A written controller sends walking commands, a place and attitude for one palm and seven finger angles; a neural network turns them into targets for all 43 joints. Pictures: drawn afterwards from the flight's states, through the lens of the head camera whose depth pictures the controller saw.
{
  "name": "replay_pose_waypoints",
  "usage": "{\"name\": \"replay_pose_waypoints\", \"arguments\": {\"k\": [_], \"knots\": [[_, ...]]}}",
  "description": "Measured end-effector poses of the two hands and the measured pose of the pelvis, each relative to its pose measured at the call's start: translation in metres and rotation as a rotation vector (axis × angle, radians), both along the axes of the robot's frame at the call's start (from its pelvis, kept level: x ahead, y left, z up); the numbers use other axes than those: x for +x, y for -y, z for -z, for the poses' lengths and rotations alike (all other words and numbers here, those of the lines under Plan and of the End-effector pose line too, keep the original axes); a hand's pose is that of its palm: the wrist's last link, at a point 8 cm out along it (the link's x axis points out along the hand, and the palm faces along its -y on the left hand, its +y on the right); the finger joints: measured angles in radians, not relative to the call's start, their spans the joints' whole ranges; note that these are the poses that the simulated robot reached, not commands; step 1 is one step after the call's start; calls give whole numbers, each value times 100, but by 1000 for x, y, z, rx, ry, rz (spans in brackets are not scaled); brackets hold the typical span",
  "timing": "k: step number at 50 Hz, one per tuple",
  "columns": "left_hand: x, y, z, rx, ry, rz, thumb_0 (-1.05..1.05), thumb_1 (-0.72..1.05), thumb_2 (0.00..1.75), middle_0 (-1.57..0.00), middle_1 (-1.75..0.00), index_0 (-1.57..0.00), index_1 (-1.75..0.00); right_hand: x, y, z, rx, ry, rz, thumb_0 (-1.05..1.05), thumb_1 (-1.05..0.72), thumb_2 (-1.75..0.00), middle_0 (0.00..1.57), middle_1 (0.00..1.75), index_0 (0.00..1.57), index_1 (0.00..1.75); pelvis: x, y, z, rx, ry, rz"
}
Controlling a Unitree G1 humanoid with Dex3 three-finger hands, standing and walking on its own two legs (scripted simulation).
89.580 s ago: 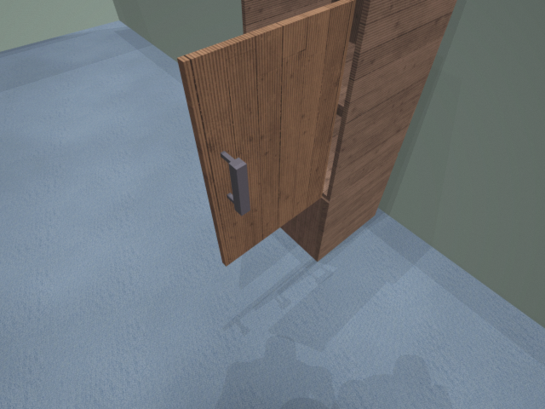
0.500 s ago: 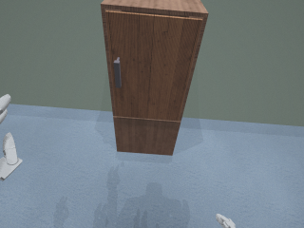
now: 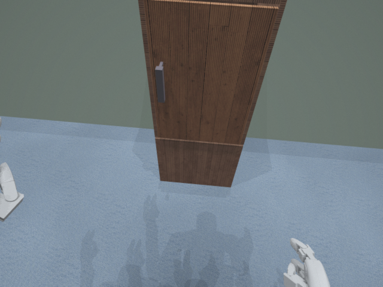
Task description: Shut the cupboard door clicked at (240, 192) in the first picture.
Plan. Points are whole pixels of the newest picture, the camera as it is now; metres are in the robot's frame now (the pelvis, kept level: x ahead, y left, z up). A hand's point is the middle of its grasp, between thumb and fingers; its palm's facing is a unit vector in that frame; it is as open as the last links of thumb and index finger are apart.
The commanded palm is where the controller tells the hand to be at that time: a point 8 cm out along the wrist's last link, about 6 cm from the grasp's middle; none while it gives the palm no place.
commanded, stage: stop stepping back and stand still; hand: left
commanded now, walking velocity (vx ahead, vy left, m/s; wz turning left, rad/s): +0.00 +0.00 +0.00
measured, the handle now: (161, 82) +0.79 +0.16 -0.01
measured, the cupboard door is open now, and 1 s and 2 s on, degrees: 0 0 0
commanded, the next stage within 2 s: let the arm hang, fingers relaxed in 0.68 s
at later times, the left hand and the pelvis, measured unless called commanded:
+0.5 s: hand (4, 201) +0.20 +0.29 +0.16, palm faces +0.42 -0.80 -0.44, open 7.4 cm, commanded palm +0.14 +0.33 +0.18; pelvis +0.00 +0.03 +0.01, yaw +0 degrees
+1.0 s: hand out of the picture +0.10 +0.25 -0.12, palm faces -0.02 -0.95 -0.31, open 7.4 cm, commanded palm none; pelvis -0.03 +0.04 +0.00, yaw +0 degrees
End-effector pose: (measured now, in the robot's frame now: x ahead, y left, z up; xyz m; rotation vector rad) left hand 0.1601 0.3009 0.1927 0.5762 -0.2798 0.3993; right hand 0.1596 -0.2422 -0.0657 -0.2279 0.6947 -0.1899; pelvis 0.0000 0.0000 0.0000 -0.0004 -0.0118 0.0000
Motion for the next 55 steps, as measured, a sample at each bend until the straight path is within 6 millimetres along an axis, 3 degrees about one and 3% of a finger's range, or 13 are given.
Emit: {"name": "replay_pose_waypoints", "arguments": {"k": [5,13,26,39,40,42,44,46,49,51,53,55], "knots": [[10,-4,7,-25,-41,13,1,89,90,-21,-30,-21,-30,7,-21,2,40,-6,-16,1,-90,-90,20,30,20,30,6,-8,-1,-4,-11,8],[11,-14,9,-38,-65,18,1,89,90,-22,-30,-22,-30,-1,-40,8,53,-59,-20,1,-90,-90,20,30,20,30,9,-18,-3,-8,-16,8],[-2,-29,15,-82,-71,-11,1,89,90,-21,-30,-21,-30,-20,-40,5,18,-77,-5,1,-90,-90,20,30,20,30,-2,-30,-6,-16,-16,6],[-14,-30,12,-75,-70,-14,1,89,90,-21,-30,-21,-30,-23,-42,0,18,-47,-12,1,-90,-90,20,30,20,30,-11,-31,-8,-20,-13,5],[-12,-31,20,-68,-94,-5,1,89,90,-21,-30,-21,-30,-22,-42,3,28,-42,-33,1,-90,-90,20,30,20,30,-12,-32,-7,-21,-18,-2],[-3,-35,60,-105,-266,-2,0,90,90,-21,-30,-21,-30,-22,-39,16,39,-75,-89,1,-90,-90,20,30,20,30,-17,-35,-4,-21,-21,-12],[-1,-37,120,-188,-513,-24,0,90,90,-20,-30,-20,-30,-25,-33,29,41,-126,-108,1,-90,-90,20,30,20,30,-22,-38,-1,-18,-20,-15],[-14,-29,181,-275,-769,-49,0,90,90,-20,-30,-20,-29,-33,-27,38,41,-172,-96,1,-90,-90,20,30,21,30,-25,-39,1,-12,-14,-13],[-55,-3,258,-401,-1097,-72,0,91,90,-20,-30,-20,-29,-56,-19,45,34,-251,-56,1,-90,-90,20,30,20,30,-28,-37,2,-1,-4,-7],[-91,20,296,-487,-1271,-79,0,91,90,-20,-30,-20,-29,-78,-16,48,26,-325,-28,1,-91,-90,20,30,20,30,-29,-34,1,3,3,-5],[-128,44,321,-570,-1413,-84,1,91,90,-20,-30,-20,-29,-104,-14,51,18,-413,-3,1,-91,-90,20,30,20,30,-29,-31,0,2,8,-5],[-160,48,333,-624,-1488,-160,0,97,90,-21,-30,-21,-29,-130,-14,53,14,-509,20,1,-91,-90,20,30,20,30,-29,-27,-2,-1,9,-10]]}}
